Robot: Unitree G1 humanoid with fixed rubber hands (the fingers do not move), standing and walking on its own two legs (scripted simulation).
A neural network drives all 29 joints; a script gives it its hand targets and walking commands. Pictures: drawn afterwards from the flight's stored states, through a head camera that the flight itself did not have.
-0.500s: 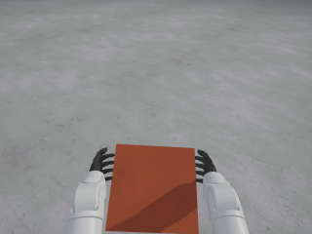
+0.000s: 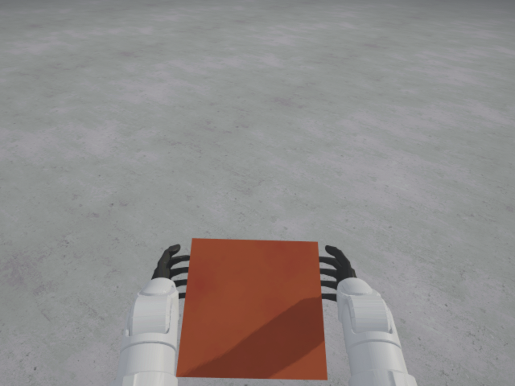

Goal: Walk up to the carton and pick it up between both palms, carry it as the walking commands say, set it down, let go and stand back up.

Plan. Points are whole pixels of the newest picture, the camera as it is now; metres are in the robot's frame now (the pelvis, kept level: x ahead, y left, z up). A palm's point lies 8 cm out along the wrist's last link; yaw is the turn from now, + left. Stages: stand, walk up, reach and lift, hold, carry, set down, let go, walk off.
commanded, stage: set down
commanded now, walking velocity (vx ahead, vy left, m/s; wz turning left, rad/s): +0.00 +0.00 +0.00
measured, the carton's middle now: (252, 311) +0.30 +0.03 -0.07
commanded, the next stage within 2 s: none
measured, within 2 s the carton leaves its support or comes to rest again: neither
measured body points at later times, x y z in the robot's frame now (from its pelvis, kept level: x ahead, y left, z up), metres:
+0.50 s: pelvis -0.01 -0.02 -0.02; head +0.04 -0.01 +0.43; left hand +0.30 +0.17 -0.05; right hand +0.33 -0.12 -0.04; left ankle +0.02 +0.13 -0.75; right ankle +0.02 -0.13 -0.75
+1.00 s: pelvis -0.04 +0.00 -0.08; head +0.14 +0.01 +0.34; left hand +0.33 +0.18 -0.14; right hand +0.36 -0.12 -0.14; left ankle +0.02 +0.13 -0.75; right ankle +0.02 -0.13 -0.75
